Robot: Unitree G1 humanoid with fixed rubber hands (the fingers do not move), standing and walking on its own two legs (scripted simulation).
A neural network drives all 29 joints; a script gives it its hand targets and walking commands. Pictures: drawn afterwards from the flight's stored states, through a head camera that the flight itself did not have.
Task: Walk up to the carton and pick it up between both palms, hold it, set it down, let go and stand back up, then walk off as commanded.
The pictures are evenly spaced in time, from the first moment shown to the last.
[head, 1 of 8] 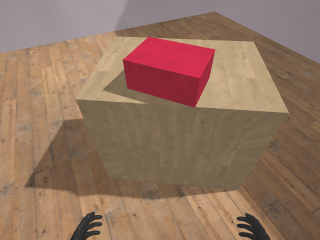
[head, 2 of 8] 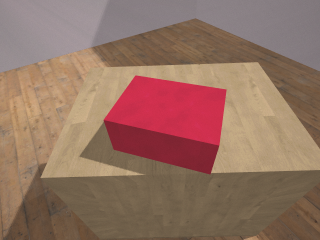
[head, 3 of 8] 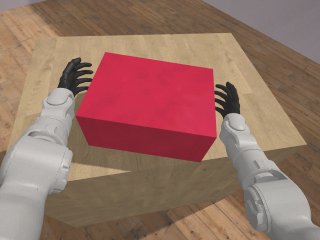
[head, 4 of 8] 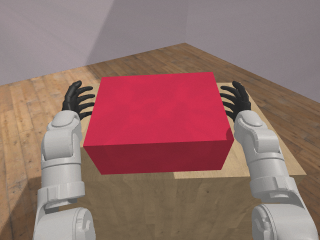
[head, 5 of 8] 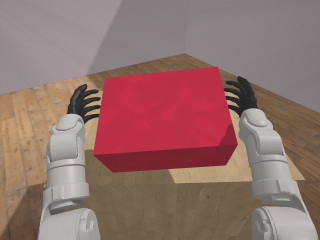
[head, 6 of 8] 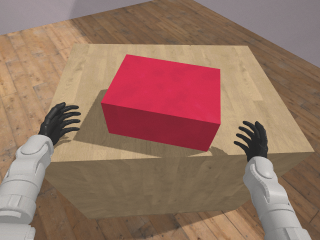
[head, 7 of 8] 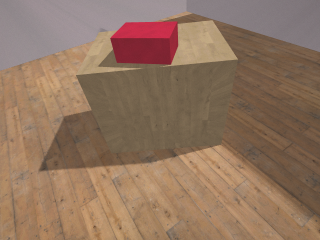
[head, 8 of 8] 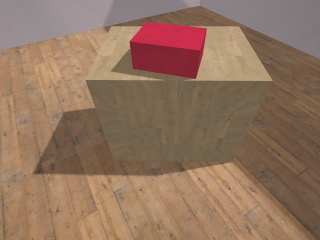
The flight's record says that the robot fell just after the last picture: no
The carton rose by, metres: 0.15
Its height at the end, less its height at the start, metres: +0.00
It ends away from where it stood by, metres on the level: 0.01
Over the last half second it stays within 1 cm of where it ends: yes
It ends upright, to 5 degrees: yes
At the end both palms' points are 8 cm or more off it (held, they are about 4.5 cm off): yes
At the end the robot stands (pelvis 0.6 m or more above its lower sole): yes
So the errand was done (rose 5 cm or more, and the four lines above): yes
